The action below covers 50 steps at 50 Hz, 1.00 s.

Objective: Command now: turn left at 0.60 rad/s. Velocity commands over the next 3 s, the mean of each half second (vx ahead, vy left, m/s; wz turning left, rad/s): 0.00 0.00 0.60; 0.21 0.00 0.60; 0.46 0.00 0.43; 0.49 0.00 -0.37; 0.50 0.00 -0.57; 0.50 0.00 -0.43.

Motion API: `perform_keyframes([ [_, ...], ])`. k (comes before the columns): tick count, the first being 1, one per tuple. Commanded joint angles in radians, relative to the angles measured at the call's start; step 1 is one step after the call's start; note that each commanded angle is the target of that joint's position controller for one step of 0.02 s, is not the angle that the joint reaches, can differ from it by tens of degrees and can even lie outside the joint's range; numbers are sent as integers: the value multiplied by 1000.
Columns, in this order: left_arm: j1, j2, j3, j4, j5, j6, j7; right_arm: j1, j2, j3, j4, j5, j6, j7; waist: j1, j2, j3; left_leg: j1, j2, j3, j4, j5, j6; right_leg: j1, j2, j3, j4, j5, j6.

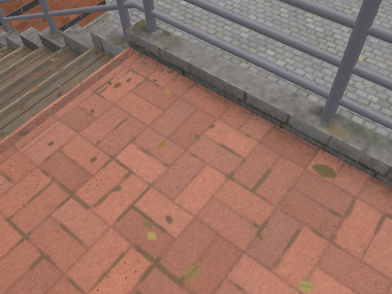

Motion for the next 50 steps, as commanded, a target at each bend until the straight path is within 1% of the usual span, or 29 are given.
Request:
perform_keyframes([
  [1,-20,236,60,-58,-12,-9,-15,-46,-81,-15,-97,1,-9,14,19,-204,-127,40,-8,67,-133,13,24,137,-258,138,-78,412,-212],
  [4,-38,229,60,-53,-45,-15,-29,34,-94,-28,-67,1,7,26,-42,-181,-135,227,-36,101,-396,205,105,80,-241,72,39,367,-130],
  [5,23,184,49,-28,-39,-18,-36,90,-138,-46,-47,0,9,17,-54,-79,-159,385,-28,39,-475,365,151,-21,-190,6,173,249,-57],
  [6,12,103,23,-63,18,-21,-45,146,-260,-75,-47,2,6,-3,-43,247,-180,593,217,-300,-463,835,258,-330,-59,-70,506,-310,44],
  [7,-77,115,25,-119,26,-25,-36,124,-271,-64,-77,-32,-27,10,-79,228,-252,503,372,-510,-488,837,465,-446,42,88,726,-493,65],
  [8,-119,163,39,-122,4,-20,-29,88,-220,-51,-80,-37,-55,22,-88,97,-230,478,326,-436,-522,735,459,-461,16,157,813,-439,52],
  [9,-114,166,42,-121,-10,-17,-25,39,-194,-43,-70,-29,-73,20,-53,85,-174,442,263,-356,-527,648,399,-474,0,176,801,-341,35],
  [10,-85,168,47,-98,-8,-13,-16,-10,-158,-34,-66,-12,-74,12,-28,51,-143,421,208,-310,-522,582,350,-468,-12,187,760,-266,33],
  [11,-64,177,50,-92,1,-9,-11,-34,-143,-25,-69,-1,-72,5,-14,70,-130,398,186,-288,-524,603,335,-446,-7,189,742,-206,41],
  [14,-36,159,47,-87,-6,-6,-17,-22,-143,-18,-68,-11,-70,-2,-6,84,-157,389,166,-283,-541,600,346,-385,28,189,717,-109,55],
  [15,-46,161,46,-90,-12,-5,-16,-10,-141,-17,-66,-8,-74,-6,-15,88,-153,391,168,-292,-545,588,350,-385,37,194,689,-101,61],
  [22,-96,139,36,-106,-11,-10,-21,-1,-171,-22,-49,-9,-66,-18,-36,113,-106,345,136,-382,-528,400,340,-334,66,228,447,-96,84],
  [23,-99,132,33,-105,-6,-15,-20,7,-172,-21,-44,-8,-63,-15,-42,118,-109,332,127,-393,-523,400,342,-310,73,229,428,-110,85],
  [27,-82,142,37,-104,-17,-32,-31,-22,-175,-23,-52,-8,-50,-16,-37,125,-129,304,107,-454,-467,484,325,-208,98,229,312,-137,84],
  [29,-51,156,42,-87,-25,-41,-36,-36,-178,-25,-64,-7,-45,-13,-27,134,-136,279,93,-496,-442,520,305,-142,112,221,234,-126,83],
  [31,23,152,44,-62,-25,-47,-40,-66,-156,-20,-71,10,-40,-18,20,125,-161,251,52,-509,-402,431,262,-18,108,203,37,6,66],
  [32,56,172,49,-48,-18,-48,-38,-52,-133,-11,-72,10,-43,-20,29,84,-171,186,10,-485,-361,253,221,90,63,223,-48,87,41],
  [33,91,214,52,-46,-6,-45,-32,18,-54,10,-63,-7,-46,-15,2,-105,-206,75,-100,-349,-156,-99,166,214,-139,425,-125,-1,-32],
  [34,85,290,64,-36,19,-45,-30,34,-85,-2,-100,1,-55,-23,-23,-267,-117,-158,-213,-214,10,-246,136,175,-291,699,-198,-193,-192],
  [35,33,261,57,-53,21,-56,-31,17,-164,-20,-107,-7,-69,-24,-21,-234,-47,-242,-92,-200,143,-174,112,120,-347,733,-232,-372,-251],
  [36,-8,209,43,-66,5,-61,-22,14,-194,-33,-92,-4,-73,-21,-20,-215,-9,-265,-60,-175,185,-84,96,104,-285,639,-246,-417,-219],
  [37,-15,186,34,-72,-18,-56,-10,28,-178,-32,-72,-4,-70,-20,-16,-201,-3,-286,-57,-157,209,-25,76,138,-231,564,-249,-418,-181],
  [38,-5,174,26,-66,-27,-54,1,26,-163,-29,-74,-7,-70,-14,-4,-196,-2,-313,-45,-140,239,28,57,163,-212,503,-250,-367,-165],
  [40,66,161,14,-51,-11,-62,13,-15,-114,-16,-85,-2,-76,-1,32,-152,-2,-333,-27,-100,242,113,43,175,-198,404,-267,-268,-161],
  [42,133,171,16,-35,-4,-66,6,-39,-73,-1,-103,2,-86,13,58,-163,-25,-360,-5,-65,207,141,30,230,-199,344,-267,-211,-175],
  [45,157,184,19,-33,4,-76,-11,-70,-61,5,-128,5,-97,31,74,-157,-10,-367,25,-37,108,192,28,235,-208,270,-277,-125,-186],
  [48,157,237,33,-32,0,-81,-30,-107,-31,21,-174,-3,-107,50,70,-144,6,-276,43,5,-23,228,50,174,-219,179,-290,-20,-192],
  [49,156,244,36,-35,-5,-86,-35,-118,-41,20,-180,0,-105,57,70,-148,15,-231,44,22,-65,228,66,149,-210,134,-286,-1,-177],
  [50,157,238,34,-32,-22,-90,-40,-114,-46,18,-187,6,-101,60,60,-151,23,-195,41,28,-103,228,83,134,-209,111,-283,9,-169],
])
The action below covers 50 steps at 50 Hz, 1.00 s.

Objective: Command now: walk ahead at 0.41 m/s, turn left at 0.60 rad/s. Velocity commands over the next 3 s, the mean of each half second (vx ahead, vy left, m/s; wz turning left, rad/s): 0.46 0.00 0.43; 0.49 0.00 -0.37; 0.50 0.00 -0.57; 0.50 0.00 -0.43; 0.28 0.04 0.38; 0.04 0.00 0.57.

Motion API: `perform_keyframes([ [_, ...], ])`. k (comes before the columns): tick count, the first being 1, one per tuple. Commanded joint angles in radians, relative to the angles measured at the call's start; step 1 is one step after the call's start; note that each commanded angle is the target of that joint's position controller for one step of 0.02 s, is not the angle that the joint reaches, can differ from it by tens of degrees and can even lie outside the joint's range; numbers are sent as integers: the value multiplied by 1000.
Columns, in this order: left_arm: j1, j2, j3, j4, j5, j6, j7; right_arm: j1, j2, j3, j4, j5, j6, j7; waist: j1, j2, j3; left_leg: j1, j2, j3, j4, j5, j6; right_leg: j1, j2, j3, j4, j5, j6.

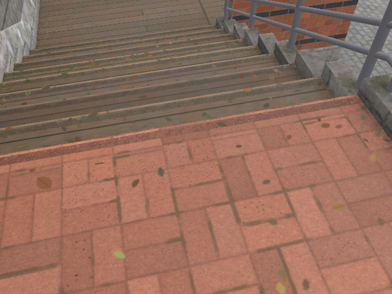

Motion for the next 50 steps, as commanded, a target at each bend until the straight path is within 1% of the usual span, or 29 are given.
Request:
perform_keyframes([
  [1,-54,212,52,-63,-24,-25,-13,-139,-63,-7,-131,5,-15,15,-3,-155,96,-7,4,50,-103,-3,39,-76,-231,75,-112,78,-181],
  [4,-41,250,67,-65,-32,-5,-9,-82,-86,-17,-134,-3,-15,20,-64,-147,59,151,-55,115,-181,-71,103,-69,-259,17,27,357,-150],
  [5,-52,246,66,-66,-27,3,-7,38,-112,-39,-100,-5,-18,18,-137,-95,-12,334,-110,157,-244,-21,130,-107,-228,-50,225,575,-123],
  [6,-14,197,48,-72,-11,0,-3,214,-180,-79,-45,5,-14,6,-211,-36,-125,612,-150,135,-250,-17,164,-234,-173,-101,497,633,-86],
  [7,-24,76,7,-138,37,-11,-7,326,-304,-106,-26,17,-4,-16,-213,246,-194,894,116,-353,-367,-197,296,-627,-48,-104,905,15,-10],
  [8,-50,76,-5,-183,18,-51,-12,305,-308,-86,-71,8,-29,-7,-185,263,-357,958,268,-853,-566,-385,415,-788,67,152,1100,-293,-12],
  [9,-138,179,22,-198,-28,-68,-24,261,-219,-59,-62,-2,-50,5,-204,133,-230,894,264,-741,-602,-352,369,-891,13,195,1144,-201,-28],
  [10,-143,176,22,-202,-35,-83,-25,221,-190,-47,-60,-12,-62,7,-169,108,-141,775,226,-592,-578,-248,343,-877,-33,178,1082,-111,-53],
  [11,-137,165,21,-187,-12,-87,-17,149,-166,-39,-68,-12,-63,6,-128,28,-94,655,175,-479,-568,-133,315,-814,-70,177,1002,-41,-51],
  [13,-113,162,27,-176,7,-72,-20,67,-136,-25,-87,-29,-65,-1,-71,70,-51,505,107,-362,-605,32,299,-705,-95,180,908,49,-39],
  [17,-147,111,16,-172,23,-43,-26,92,-129,-20,-39,-20,-80,-24,-69,37,-17,448,75,-225,-641,273,303,-710,-71,137,747,190,21],
  [21,-281,69,-4,-200,5,-50,-42,135,-132,-14,15,-21,-83,-36,-126,54,23,449,39,-107,-658,270,240,-669,-37,99,457,439,19],
  [25,-391,62,-13,-239,-15,-58,-66,197,-148,-17,76,-19,-85,-36,-169,38,85,534,95,-87,-683,212,232,-683,-15,92,318,497,-30],
  [29,-386,74,-9,-263,-11,-63,-93,200,-158,-24,109,-21,-65,-44,-148,36,62,710,147,-45,-576,500,208,-699,35,80,264,332,-98],
  [31,-272,116,13,-243,-6,-56,-87,186,-180,-28,104,-32,-50,-55,-90,78,-48,765,132,-13,-401,917,181,-545,110,28,297,225,-135],
  [32,-142,151,33,-217,-4,-52,-79,163,-184,-25,96,-35,-39,-60,-18,73,-133,737,99,27,-212,1041,155,-372,146,2,276,240,-163],
  [33,10,195,49,-200,-3,-45,-67,160,-169,-15,75,-47,-40,-66,51,26,-241,525,79,40,48,855,123,-60,43,150,307,301,-216],
  [34,91,295,74,-195,-3,-43,-65,308,-48,20,52,-56,-61,-50,-23,-230,-394,66,-122,24,509,63,20,365,-240,696,296,163,-442],
  [35,126,202,59,-182,-23,-37,-60,258,-98,22,59,-42,-92,-33,29,-191,-467,-83,-178,-112,606,-339,24,448,-272,952,112,-11,-453],
  [36,59,173,48,-196,-19,-31,-48,133,-145,9,16,5,-114,-18,35,-146,-287,-181,-106,-142,614,-278,42,326,-250,816,74,-96,-389],
  [37,-6,156,43,-215,-12,-26,-41,58,-143,16,-8,4,-129,-16,13,-39,-174,-171,-61,-120,535,-210,59,151,-214,710,47,-64,-352],
  [38,-56,139,36,-227,-5,-24,-39,20,-134,14,-15,-18,-135,-20,-26,23,-75,-140,-34,-101,442,-178,57,-14,-177,629,23,47,-340],
  [40,-100,120,29,-249,7,-23,-32,56,-120,11,-14,-38,-123,-26,-90,-27,-34,-36,-1,-92,341,-142,38,-182,-116,534,-18,212,-339],
  [41,-58,-20,-20,-211,74,-71,-45,115,12,77,21,-194,-100,6,-95,-132,-99,-16,16,-118,343,-134,35,-234,-61,428,-18,129,-328],
  [42,-66,3,-9,-219,68,-91,-55,129,4,71,24,-187,-79,14,-100,-104,-45,-17,15,-87,297,-118,20,-300,-39,407,-30,101,-320],
  [44,-113,93,13,-245,64,-105,-73,92,-39,70,14,-128,-66,14,-96,-71,-28,45,11,-13,169,-13,-14,-425,0,340,-26,150,-304],
  [45,-97,107,15,-240,63,-107,-84,35,-30,82,0,-114,-60,14,-79,-61,-17,88,13,4,83,31,-27,-474,10,327,-23,180,-298],
  [47,-18,132,23,-225,60,-99,-106,-69,-8,104,-30,-107,-51,14,-30,-62,-8,122,-6,21,-68,54,-35,-453,0,359,9,207,-303],
  [50,44,152,31,-210,62,-86,-125,-142,-38,107,-43,-99,-68,9,-3,-77,-10,106,-43,4,-203,121,-16,-311,-59,458,86,266,-316],
])
Over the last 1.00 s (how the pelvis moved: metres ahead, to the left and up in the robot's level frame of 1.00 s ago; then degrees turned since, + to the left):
0.09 0.08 0.00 36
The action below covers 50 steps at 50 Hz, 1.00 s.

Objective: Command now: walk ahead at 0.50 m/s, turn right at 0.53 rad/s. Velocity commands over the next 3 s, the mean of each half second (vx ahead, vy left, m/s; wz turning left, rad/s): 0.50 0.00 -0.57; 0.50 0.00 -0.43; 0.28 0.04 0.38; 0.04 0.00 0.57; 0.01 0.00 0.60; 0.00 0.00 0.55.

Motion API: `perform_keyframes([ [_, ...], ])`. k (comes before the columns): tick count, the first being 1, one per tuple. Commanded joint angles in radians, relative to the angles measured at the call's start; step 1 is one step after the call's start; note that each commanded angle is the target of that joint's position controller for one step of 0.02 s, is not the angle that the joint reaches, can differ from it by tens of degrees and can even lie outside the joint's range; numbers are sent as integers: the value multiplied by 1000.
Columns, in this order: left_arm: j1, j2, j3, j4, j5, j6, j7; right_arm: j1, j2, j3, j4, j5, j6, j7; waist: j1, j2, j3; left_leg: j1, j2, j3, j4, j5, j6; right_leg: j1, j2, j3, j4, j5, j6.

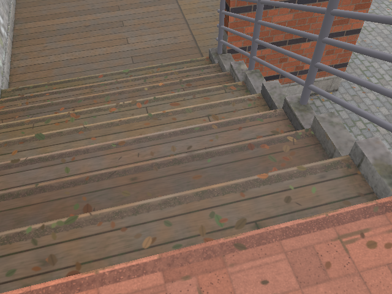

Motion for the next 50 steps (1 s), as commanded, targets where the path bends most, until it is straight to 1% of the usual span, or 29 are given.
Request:
perform_keyframes([
  [1,13,200,58,-57,-1,-3,-13,-115,-109,-20,-87,11,-27,-12,-6,-71,18,156,-74,54,-124,70,14,-79,-275,261,-75,284,-183],
  [4,-27,185,52,-44,8,5,-3,-46,-169,-46,-71,46,-59,-35,-90,-59,-29,416,-80,70,-179,151,116,-117,-236,260,57,402,-88],
  [5,-64,130,34,-59,18,-7,4,162,-207,-68,-20,49,-80,-43,-182,21,-145,689,14,-11,-142,241,229,-250,-142,192,274,419,-12],
  [6,99,-15,-7,-77,38,-33,14,390,-265,-84,19,45,-79,-45,-178,321,-467,1196,327,-463,-208,397,539,-538,54,49,600,-74,85],
  [7,12,54,6,-74,13,-26,4,456,-223,-73,44,30,-58,-43,-241,190,-381,1157,371,-656,-328,172,497,-739,0,28,841,-268,96],
  [8,-60,69,15,-74,3,-15,15,366,-209,-79,42,38,-63,-43,-215,105,-161,948,332,-520,-362,-45,389,-821,-73,11,944,-158,85],
  [9,-67,75,13,-49,3,-6,38,252,-128,-57,28,43,-60,-44,-177,84,-72,760,282,-366,-409,-171,328,-787,-151,-17,944,-44,74],
  [11,-72,53,3,-31,39,6,40,170,-24,-29,22,45,-55,-56,-131,74,-56,611,222,-206,-488,-9,295,-636,-220,-22,820,46,75],
  [14,-147,25,-4,-33,11,16,10,152,-61,-57,42,24,-71,-72,-121,68,-36,586,181,-27,-552,101,285,-607,-247,-66,670,62,107],
  [18,-221,11,-18,-40,-2,25,-20,202,-127,-88,87,0,-75,-59,-135,42,5,559,172,148,-581,332,300,-583,-244,-129,445,271,110],
  [26,-329,50,-2,-84,3,56,-10,281,-151,-89,192,-4,-76,-37,-132,62,82,692,203,290,-523,435,243,-513,-199,-162,266,295,23],
  [30,-258,123,38,-81,-16,45,16,258,-258,-127,199,-3,-58,-33,-56,71,37,770,199,362,-288,886,211,-263,-68,-249,128,205,-28],
  [31,-149,173,67,-49,-21,37,39,294,-238,-123,205,-24,-58,-21,-27,64,-39,641,153,374,-105,883,181,-8,-19,-243,158,251,-71],
  [32,56,224,96,6,-11,39,73,384,-141,-91,203,-67,-72,-13,-2,-59,-228,309,100,349,188,586,85,454,-104,-66,296,484,-218],
  [33,231,241,92,55,-9,47,83,464,-20,-39,181,-65,-81,28,24,-190,-450,37,-68,225,413,-396,15,809,-384,452,91,425,-423],
  [34,347,167,80,113,19,38,75,142,-87,-65,135,23,-73,48,172,-41,-221,-163,-117,51,559,-402,33,690,-391,532,-60,221,-316],
  [35,262,196,89,113,4,17,74,-3,-91,-68,80,47,-81,36,138,-82,-20,-269,-65,-3,628,-361,47,480,-384,457,-105,114,-264],
  [36,178,144,70,112,-17,9,70,0,-134,-79,71,23,-83,11,78,-84,-16,-186,-26,-33,603,-315,54,295,-364,407,-118,115,-260],
  [37,108,78,40,111,-27,2,61,45,-127,-74,77,-16,-81,-13,8,-79,-24,-81,-6,-40,551,-270,79,141,-337,333,-124,185,-248],
  [39,-42,37,11,65,-20,-6,41,83,-62,-55,72,-24,-50,-33,-114,-40,11,97,14,-33,458,-257,85,-154,-323,278,-205,180,-238],
  [41,-109,73,16,30,-16,-16,34,99,-73,-60,86,9,-22,-38,-146,-37,27,159,9,17,328,-194,63,-291,-301,187,-247,172,-208],
  [42,-97,114,26,19,-5,-13,31,82,-42,-49,86,12,-14,-24,-131,-16,31,249,-12,73,226,-143,45,-378,-250,93,-244,216,-176],
  [43,-48,128,29,32,15,-5,27,107,19,-31,96,-7,-18,-7,-120,-36,23,361,-40,119,256,19,43,-489,-185,20,-198,242,-146],
  [44,-5,120,27,45,32,5,24,110,15,-30,98,-4,-26,4,-106,-53,28,390,-58,138,231,84,37,-510,-179,6,-172,231,-142],
  [45,21,114,26,47,50,6,40,113,0,-33,98,-21,-41,13,-95,-59,24,360,-48,93,256,256,58,-470,-179,11,-97,195,-138],
  [47,45,102,17,47,27,4,58,36,-67,-56,50,-10,-68,12,-71,-78,17,203,-48,82,250,126,70,-269,-253,114,-8,186,-152],
  [48,62,155,49,77,-89,28,88,-5,-124,-92,51,76,-44,-1,-73,-51,1,165,-44,121,134,234,79,-150,-273,78,-36,384,-124],
  [49,95,154,48,85,-78,43,100,-28,-113,-89,39,79,-30,-11,-39,-78,4,190,-43,105,108,188,87,-101,-290,86,13,411,-109],
  [50,63,65,-1,43,24,12,78,23,-90,-79,32,-10,-65,-19,-80,-110,65,171,-55,86,94,-34,91,-81,-316,148,157,418,-109],
])
Over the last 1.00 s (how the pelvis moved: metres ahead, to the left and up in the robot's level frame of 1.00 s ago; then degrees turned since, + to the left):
0.59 0.13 -0.01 -2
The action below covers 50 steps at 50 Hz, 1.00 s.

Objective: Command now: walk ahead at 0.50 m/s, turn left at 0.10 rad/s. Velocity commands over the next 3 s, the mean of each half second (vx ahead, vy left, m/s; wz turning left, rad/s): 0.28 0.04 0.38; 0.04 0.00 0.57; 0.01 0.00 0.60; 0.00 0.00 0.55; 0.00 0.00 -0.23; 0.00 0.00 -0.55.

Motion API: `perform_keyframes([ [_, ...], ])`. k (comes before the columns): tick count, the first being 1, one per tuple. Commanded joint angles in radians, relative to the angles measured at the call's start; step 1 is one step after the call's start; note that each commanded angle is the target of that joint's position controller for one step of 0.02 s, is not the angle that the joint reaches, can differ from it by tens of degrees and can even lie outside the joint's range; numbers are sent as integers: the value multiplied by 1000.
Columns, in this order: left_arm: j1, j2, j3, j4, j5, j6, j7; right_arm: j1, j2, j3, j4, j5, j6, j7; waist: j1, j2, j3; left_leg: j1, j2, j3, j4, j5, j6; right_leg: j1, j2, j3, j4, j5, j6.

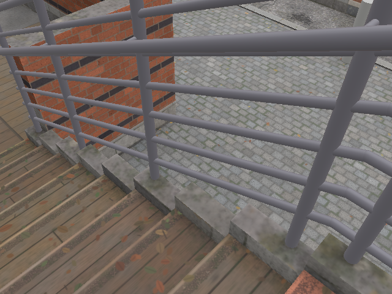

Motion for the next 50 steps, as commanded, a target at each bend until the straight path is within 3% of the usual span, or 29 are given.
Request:
perform_keyframes([
  [1,-94,124,25,-95,56,-25,-1,210,-144,-63,-2,-27,-41,-32,-141,-43,33,240,-57,72,-84,-118,19,-106,-257,133,170,690,-127],
  [2,-149,160,34,-128,64,-25,-19,468,-160,-79,106,-29,-57,-41,-232,75,-26,548,-105,107,-133,-77,47,-295,-145,44,442,657,-93],
  [3,-100,99,12,-130,79,-22,-55,588,-215,-93,117,2,-60,-38,-272,237,-128,834,31,-231,-272,-185,248,-592,5,-5,799,377,-28],
  [4,-71,40,-9,-132,75,-24,-79,563,-242,-83,92,-16,-58,-35,-258,204,-148,885,216,-646,-403,-80,414,-822,49,54,1043,-158,11],
  [5,-135,38,-8,-184,45,-14,-65,467,-222,-91,102,-23,-73,-32,-217,100,17,789,293,-820,-432,-391,411,-1063,-23,151,1049,-62,13],
  [7,-212,125,-1,-170,51,7,-9,205,-63,-25,45,-12,-65,-21,-128,-57,82,367,261,-717,-413,-373,408,-932,-149,174,951,132,51],
  [8,-322,187,34,-196,-20,53,53,161,-182,-69,0,52,-31,-56,-46,-130,212,235,246,-616,-500,218,276,-758,-139,6,724,157,84],
  [9,-364,206,20,-280,-17,43,50,125,-171,-77,42,91,31,-56,-25,114,159,86,13,-292,-546,63,216,-514,-154,-25,408,28,69],
  [10,-297,141,20,-242,-138,67,38,66,-116,-61,66,197,54,-32,29,175,143,-152,-76,-148,-464,36,213,-187,-75,-89,228,125,86],
  [12,-112,78,11,-151,-115,76,20,21,-160,-87,7,168,92,1,68,140,-35,-80,-51,-136,-404,194,189,103,-63,-98,273,393,131],
  [13,-82,55,-6,-121,-4,78,24,1,-235,-121,2,47,93,-21,99,101,3,-39,-26,-182,-426,135,136,106,-101,-94,253,448,63],
  [15,-5,114,18,-76,28,60,45,-8,-213,-130,-16,52,103,-34,153,-122,-2,-2,-106,-129,-73,36,64,225,-117,-98,100,507,12],
  [16,13,171,31,-100,24,44,40,89,-143,-124,-39,74,114,-37,112,-307,-59,-49,-212,-51,265,-437,14,275,-347,120,24,765,-68],
  [17,56,185,11,-160,37,-27,2,257,22,-58,-73,-52,21,17,-9,-495,-203,-153,-143,-256,412,-439,64,206,-457,412,-134,443,-305],
  [18,-103,97,5,-175,34,-41,10,248,-1,-59,-8,-60,1,17,-18,-215,35,-263,-86,-283,441,-347,77,37,-525,475,-187,172,-319],
  [19,-190,26,-18,-222,3,-37,33,244,-34,-62,15,-58,8,-5,-24,-64,26,-297,-60,-244,438,-254,44,-19,-492,441,-132,51,-278],
  [21,-221,-34,-59,-210,-8,-35,64,237,-27,-58,18,-71,-6,-10,-70,-51,-38,-173,13,-200,308,-36,4,-143,-381,210,-43,151,-209],
  [22,-233,167,36,-125,-106,16,47,75,-143,-115,-61,163,71,-2,-64,-104,54,-139,-92,-65,347,-200,-75,-182,-389,166,-61,528,-214],
  [25,-218,165,61,-132,-108,104,52,2,-125,-117,-112,150,164,13,-46,-64,-25,-104,-60,-76,200,-10,-111,-166,-415,79,66,451,-184],
  [29,-249,114,52,-148,-95,122,86,-126,-109,-127,-137,112,205,25,-35,-130,1,77,-76,-79,-60,215,-69,-307,-411,-4,151,185,-78],
  [31,-286,86,46,-174,-90,116,106,-162,-139,-146,-130,129,213,47,-28,-202,6,112,-80,-90,-144,213,-62,-326,-418,-28,254,89,-43],
  [32,-144,124,13,-116,124,8,90,89,66,-38,-106,-131,121,26,-50,-144,95,45,49,-81,-63,339,43,-379,-534,120,150,-234,-38],
  [35,-18,39,-13,-15,48,-41,99,-61,-39,-71,-117,-89,86,2,16,-53,157,218,32,20,-268,314,47,-427,-506,77,240,-428,14],
  [37,-93,91,-8,-17,72,-25,86,55,-166,-120,-61,-19,89,-3,-62,-24,94,414,-12,86,-412,285,82,-428,-475,-15,433,-369,65],
  [38,-90,116,-5,-2,97,-16,69,224,-258,-170,-13,16,83,-16,-154,91,36,638,-48,102,-542,375,161,-455,-374,-119,740,-363,115],
  [39,-66,-9,-34,-73,79,-20,34,283,-389,-189,-53,58,60,-37,-123,270,-293,1045,129,-173,-162,825,403,-725,-213,-191,1258,-424,170],
  [41,-176,117,-12,-128,-19,-33,32,357,-331,-159,-67,-41,11,17,-231,151,-218,1036,293,-377,-161,1010,356,-1125,-171,-33,1664,-318,224],
  [44,-206,149,-16,-188,10,-22,72,193,-199,-78,-75,-33,-27,63,-78,-7,39,434,353,-502,-313,415,328,-1098,-253,113,1462,17,181],
  [50,-183,43,-43,-224,40,57,40,116,-140,-49,-79,17,-16,-15,-30,-8,-9,105,79,-350,-404,-7,276,-765,-230,-35,807,361,197],
])
Over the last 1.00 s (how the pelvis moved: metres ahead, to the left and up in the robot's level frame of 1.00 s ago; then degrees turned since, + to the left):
0.54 -0.12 -0.01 -31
